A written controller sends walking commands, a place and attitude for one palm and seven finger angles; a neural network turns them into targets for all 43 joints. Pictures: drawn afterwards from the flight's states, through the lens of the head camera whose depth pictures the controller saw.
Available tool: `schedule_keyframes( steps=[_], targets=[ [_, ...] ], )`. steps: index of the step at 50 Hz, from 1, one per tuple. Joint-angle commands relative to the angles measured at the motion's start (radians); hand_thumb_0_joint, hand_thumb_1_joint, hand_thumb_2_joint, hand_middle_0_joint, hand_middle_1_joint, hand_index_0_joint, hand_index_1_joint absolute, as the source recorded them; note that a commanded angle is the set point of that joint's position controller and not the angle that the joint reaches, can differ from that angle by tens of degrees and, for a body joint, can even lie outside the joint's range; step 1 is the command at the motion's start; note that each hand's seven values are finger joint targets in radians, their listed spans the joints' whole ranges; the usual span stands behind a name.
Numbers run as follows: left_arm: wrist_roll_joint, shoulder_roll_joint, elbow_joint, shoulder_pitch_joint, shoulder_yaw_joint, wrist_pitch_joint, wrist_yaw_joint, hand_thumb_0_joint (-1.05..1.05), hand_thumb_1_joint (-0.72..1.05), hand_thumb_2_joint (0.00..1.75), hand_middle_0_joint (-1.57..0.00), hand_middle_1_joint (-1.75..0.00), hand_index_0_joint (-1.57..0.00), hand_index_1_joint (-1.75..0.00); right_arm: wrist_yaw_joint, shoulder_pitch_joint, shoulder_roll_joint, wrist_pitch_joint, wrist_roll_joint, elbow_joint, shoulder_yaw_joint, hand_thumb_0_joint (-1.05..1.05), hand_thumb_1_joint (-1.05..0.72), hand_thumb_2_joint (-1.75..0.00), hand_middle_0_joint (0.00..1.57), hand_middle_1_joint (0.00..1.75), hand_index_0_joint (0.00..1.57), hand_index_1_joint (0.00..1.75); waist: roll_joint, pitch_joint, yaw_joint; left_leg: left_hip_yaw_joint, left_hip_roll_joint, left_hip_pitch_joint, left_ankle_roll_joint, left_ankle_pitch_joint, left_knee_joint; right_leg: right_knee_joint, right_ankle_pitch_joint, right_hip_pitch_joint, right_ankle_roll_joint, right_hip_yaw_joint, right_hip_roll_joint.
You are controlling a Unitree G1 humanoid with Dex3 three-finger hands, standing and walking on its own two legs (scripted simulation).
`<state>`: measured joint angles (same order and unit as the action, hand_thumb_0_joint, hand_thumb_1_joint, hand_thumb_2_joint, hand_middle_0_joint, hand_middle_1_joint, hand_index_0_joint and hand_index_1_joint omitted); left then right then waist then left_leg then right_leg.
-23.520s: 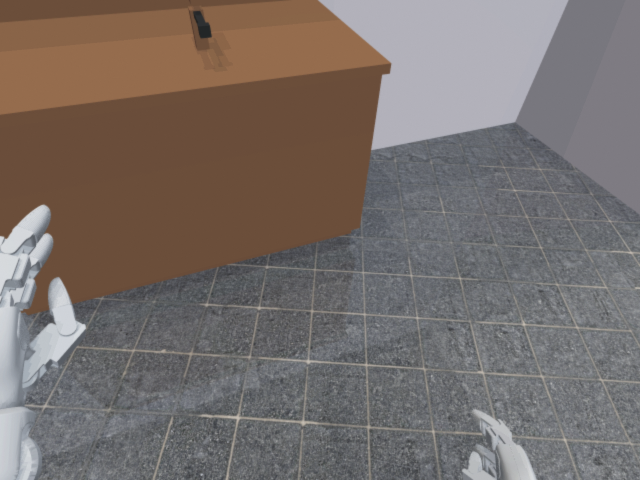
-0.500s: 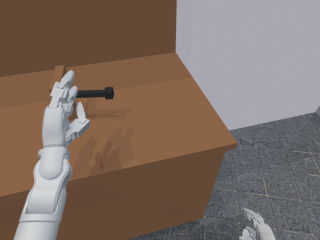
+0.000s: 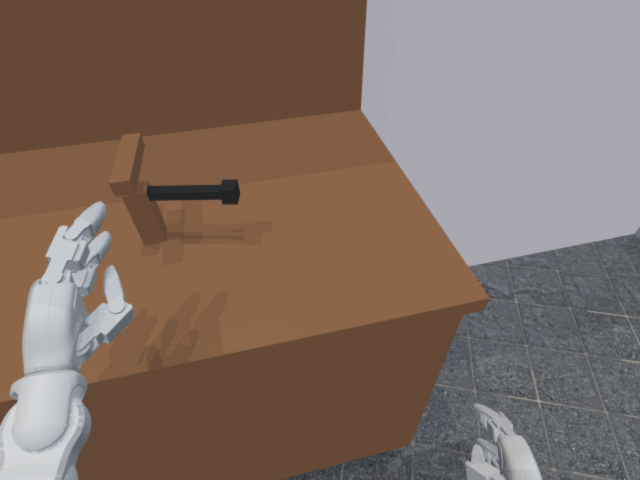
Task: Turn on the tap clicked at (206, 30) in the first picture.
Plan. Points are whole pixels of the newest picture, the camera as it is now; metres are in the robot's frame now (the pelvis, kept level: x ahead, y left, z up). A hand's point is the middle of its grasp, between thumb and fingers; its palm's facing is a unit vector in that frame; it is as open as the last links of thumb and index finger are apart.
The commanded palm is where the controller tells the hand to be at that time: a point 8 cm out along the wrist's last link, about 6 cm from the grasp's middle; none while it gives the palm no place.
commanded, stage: draw the hand back beside the body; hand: left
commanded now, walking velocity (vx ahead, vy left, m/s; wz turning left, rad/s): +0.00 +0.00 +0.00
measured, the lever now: (229, 192) +0.49 +0.21 +0.11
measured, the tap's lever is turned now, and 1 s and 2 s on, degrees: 77 77 77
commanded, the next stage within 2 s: step back with the hand held close in 0.44 s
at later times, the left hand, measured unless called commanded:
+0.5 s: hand (94, 342) +0.19 +0.25 +0.16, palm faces +0.43 -0.84 -0.32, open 7.4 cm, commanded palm +0.15 +0.28 +0.17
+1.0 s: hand (63, 379) +0.15 +0.26 +0.15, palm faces +0.38 -0.82 -0.43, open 7.4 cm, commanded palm +0.11 +0.29 +0.17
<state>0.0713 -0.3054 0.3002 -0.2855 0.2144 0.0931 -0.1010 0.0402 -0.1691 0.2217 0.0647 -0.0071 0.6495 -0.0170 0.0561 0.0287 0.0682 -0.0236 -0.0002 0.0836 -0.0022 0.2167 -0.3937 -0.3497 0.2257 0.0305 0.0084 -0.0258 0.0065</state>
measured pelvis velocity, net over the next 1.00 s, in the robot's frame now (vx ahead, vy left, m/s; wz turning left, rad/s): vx -0.05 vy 0.01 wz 0.00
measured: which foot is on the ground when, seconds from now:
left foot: down 0.00-1.00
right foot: down 0.00-1.00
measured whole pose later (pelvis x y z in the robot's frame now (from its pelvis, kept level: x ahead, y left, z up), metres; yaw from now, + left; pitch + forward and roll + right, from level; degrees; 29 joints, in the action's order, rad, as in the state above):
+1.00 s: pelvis -0.05 +0.01 -0.01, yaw +0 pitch +0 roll -1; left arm 0.06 -0.37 0.49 -0.50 0.33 0.13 -0.13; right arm 0.08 -0.18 0.23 0.04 0.00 0.57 0.00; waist 0.05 0.02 0.03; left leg -0.02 0.01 0.34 -0.02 0.18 -0.52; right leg -0.49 0.20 0.29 -0.01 -0.03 -0.01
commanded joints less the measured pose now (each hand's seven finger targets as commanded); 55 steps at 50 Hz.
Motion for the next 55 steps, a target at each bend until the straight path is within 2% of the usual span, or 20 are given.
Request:
schedule_keyframes(
  steps=[1,6,8,10,16,19,23,25,27,28,29,31,32,36,38,39,43,49,52,55],
  targets=[
    [0.001,-0.184,0.253,0.075,0.119,0.072,-0.013,0.00,0.90,0.90,-0.20,-0.30,-0.20,-0.30,0.009,0.144,0.102,0.063,0.005,-0.177,0.036,0.00,-0.90,-0.90,0.20,0.30,0.20,0.30,-0.014,-0.119,-0.006,-0.011,-0.018,-0.041,-0.018,-0.221,0.038,0.040,-0.208,0.030,0.030,-0.014,-0.002],
    [0.003,-0.188,0.272,-0.013,0.145,0.067,-0.012,0.00,0.90,0.90,-0.20,-0.30,-0.20,-0.30,0.009,0.141,0.101,0.065,0.006,-0.179,0.038,0.00,-0.90,-0.90,0.20,0.30,0.20,0.30,0.027,-0.079,-0.004,-0.012,-0.018,-0.012,-0.016,-0.196,0.031,0.040,-0.185,0.046,0.031,-0.014,-0.005],
    [0.006,-0.199,0.289,-0.049,0.162,0.068,-0.012,0.00,0.90,0.90,-0.20,-0.30,-0.20,-0.30,0.011,0.142,0.102,0.071,0.006,-0.184,0.041,0.00,-0.90,-0.90,0.20,0.30,0.20,0.30,0.007,-0.082,-0.001,-0.011,-0.018,-0.010,-0.019,-0.182,0.025,0.040,-0.176,0.050,0.029,-0.014,-0.007],
    [-0.003,-0.200,0.323,0.020,0.148,0.074,-0.017,0.00,0.90,0.90,-0.20,-0.30,-0.20,-0.30,0.014,0.141,0.102,0.079,0.006,-0.179,0.037,0.00,-0.90,-0.90,0.20,0.30,0.20,0.30,0.052,-0.096,-0.009,-0.015,-0.012,-0.021,-0.017,-0.169,0.026,0.041,-0.157,0.057,0.031,-0.013,-0.005],
    [-0.003,-0.185,0.270,0.035,0.134,0.075,-0.025,0.00,0.90,0.90,-0.20,-0.30,-0.20,-0.30,0.023,0.149,0.105,0.091,0.006,-0.171,0.039,0.00,-0.90,-0.90,0.20,0.30,0.20,0.30,-0.016,-0.061,-0.010,-0.022,-0.012,-0.014,-0.024,-0.111,0.032,0.046,-0.101,0.081,0.028,-0.013,-0.005],
    [-0.003,-0.191,0.269,0.019,0.145,0.076,-0.024,0.00,0.90,0.90,-0.20,-0.30,-0.20,-0.30,0.022,0.151,0.104,0.093,0.005,-0.167,0.035,0.00,-0.90,-0.90,0.20,0.30,0.20,0.30,0.019,-0.065,-0.005,-0.026,-0.010,-0.009,-0.021,-0.116,0.037,0.042,-0.103,0.071,0.031,-0.012,-0.007],
    [-0.001,-0.187,0.271,-0.007,0.146,0.079,-0.020,0.00,0.90,0.90,-0.20,-0.30,-0.20,-0.30,0.018,0.149,0.102,0.092,0.004,-0.170,0.038,0.00,-0.90,-0.90,0.20,0.30,0.20,0.30,-0.014,-0.070,-0.001,-0.023,-0.012,0.003,-0.022,-0.125,0.032,0.040,-0.117,0.063,0.031,-0.013,-0.008],
    [-0.003,-0.195,0.274,0.000,0.155,0.081,-0.023,0.00,0.90,0.90,-0.20,-0.30,-0.20,-0.30,0.020,0.148,0.100,0.092,0.004,-0.169,0.035,0.00,-0.90,-0.90,0.20,0.30,0.20,0.30,0.027,-0.069,-0.001,-0.021,-0.009,0.004,-0.021,-0.115,0.034,0.043,-0.108,0.063,0.032,-0.012,-0.008],
    [-0.001,-0.189,0.268,-0.011,0.153,0.082,-0.021,0.00,0.90,0.90,-0.20,-0.30,-0.20,-0.30,0.020,0.147,0.102,0.094,0.004,-0.170,0.037,0.00,-0.90,-0.90,0.20,0.30,0.20,0.30,0.000,-0.068,-0.002,-0.019,-0.011,0.003,-0.022,-0.118,0.030,0.045,-0.113,0.065,0.031,-0.013,-0.008],
    [-0.001,-0.217,0.326,0.049,0.166,0.090,-0.023,0.00,0.90,0.90,-0.20,-0.30,-0.20,-0.30,0.019,0.150,0.101,0.097,0.005,-0.173,0.037,0.00,-0.90,-0.90,0.20,0.30,0.20,0.30,0.005,-0.086,-0.003,-0.022,-0.009,-0.005,-0.023,-0.118,0.030,0.047,-0.114,0.059,0.031,-0.010,-0.009],
    [0.007,-0.361,0.401,0.237,0.313,0.130,-0.037,0.00,0.90,0.90,-0.20,-0.30,-0.20,-0.30,0.027,0.160,0.089,0.082,0.020,-0.240,0.010,0.00,-0.90,-0.90,0.20,0.30,0.20,0.30,0.064,0.027,-0.023,-0.044,-0.035,0.083,-0.036,-0.054,0.001,0.066,-0.167,0.157,0.022,0.059,-0.062],
    [-0.002,-0.221,0.230,-0.013,0.225,0.122,-0.018,0.00,0.90,0.90,-0.20,-0.30,-0.20,-0.30,0.029,0.127,0.085,0.056,0.006,-0.175,0.017,0.00,-0.90,-0.90,0.20,0.30,0.20,0.30,-0.079,-0.036,-0.033,-0.053,-0.040,0.076,-0.039,-0.101,-0.054,0.046,-0.255,0.169,0.016,0.049,-0.090],
    [-0.004,-0.186,0.239,-0.057,0.195,0.116,-0.009,0.00,0.90,0.90,-0.20,-0.30,-0.20,-0.30,0.027,0.125,0.089,0.048,0.007,-0.191,0.024,0.00,-0.90,-0.90,0.20,0.30,0.20,0.30,-0.074,-0.075,-0.036,-0.050,-0.049,0.063,-0.039,-0.144,-0.066,0.025,-0.277,0.168,0.015,0.049,-0.099],
    [-0.005,-0.186,0.321,-0.136,0.189,0.111,-0.010,0.00,0.90,0.90,-0.20,-0.30,-0.20,-0.30,0.034,0.116,0.110,0.030,0.009,-0.232,0.036,0.00,-0.90,-0.90,0.20,0.30,0.20,0.30,0.027,-0.177,-0.031,-0.058,-0.078,0.056,-0.040,-0.282,-0.058,-0.039,-0.259,0.158,0.006,0.033,-0.086],
    [-0.005,-0.211,0.344,-0.147,0.210,0.107,-0.017,0.00,0.90,0.90,-0.20,-0.30,-0.20,-0.30,0.040,0.114,0.111,0.025,0.010,-0.241,0.039,0.00,-0.90,-0.90,0.20,0.30,0.20,0.30,-0.009,-0.184,-0.031,-0.065,-0.083,0.073,-0.038,-0.273,-0.061,-0.041,-0.240,0.174,0.004,0.037,-0.085],
    [-0.006,-0.240,0.369,-0.140,0.232,0.108,-0.023,0.00,0.90,0.90,-0.20,-0.30,-0.20,-0.30,0.044,0.119,0.115,0.024,0.009,-0.243,0.039,0.00,-0.90,-0.90,0.20,0.30,0.20,0.30,0.013,-0.191,-0.030,-0.070,-0.085,0.079,-0.039,-0.277,-0.051,-0.051,-0.233,0.175,0.006,0.037,-0.085],
    [-0.005,-0.250,0.375,-0.145,0.246,0.107,-0.036,0.00,0.90,0.90,-0.20,-0.30,-0.20,-0.30,0.053,0.113,0.114,0.023,0.013,-0.250,0.046,0.00,-0.90,-0.90,0.20,0.30,0.20,0.30,-0.035,-0.163,-0.036,-0.085,-0.086,0.145,-0.037,-0.146,-0.054,-0.045,-0.160,0.213,0.009,0.054,-0.090],
    [-0.016,-0.243,0.412,-0.153,0.238,0.114,-0.054,0.00,0.90,0.90,-0.20,-0.30,-0.20,-0.30,0.059,0.110,0.129,0.043,0.012,-0.252,0.050,0.00,-0.90,-0.90,0.20,0.30,0.20,0.30,0.076,-0.124,-0.044,-0.150,-0.103,0.269,-0.048,0.175,0.053,-0.089,0.030,0.230,0.003,0.044,-0.051],
    [-0.027,-0.220,0.400,-0.157,0.226,0.116,-0.061,0.00,0.90,0.90,-0.20,-0.30,-0.20,-0.30,0.060,0.096,0.129,0.052,0.011,-0.249,0.051,0.00,-0.90,-0.90,0.20,0.30,0.20,0.30,0.038,-0.112,-0.045,-0.172,-0.112,0.341,-0.059,0.299,0.069,-0.102,0.084,0.215,-0.005,0.048,-0.038],
    [-0.027,-0.218,0.395,-0.159,0.223,0.112,-0.067,0.00,0.90,0.90,-0.20,-0.30,-0.20,-0.30,0.062,0.085,0.122,0.052,0.009,-0.239,0.051,0.00,-0.90,-0.90,0.20,0.30,0.20,0.30,-0.016,-0.121,-0.051,-0.140,-0.094,0.331,-0.052,0.275,0.007,-0.071,0.105,0.248,0.008,0.072,-0.070]
  ],
)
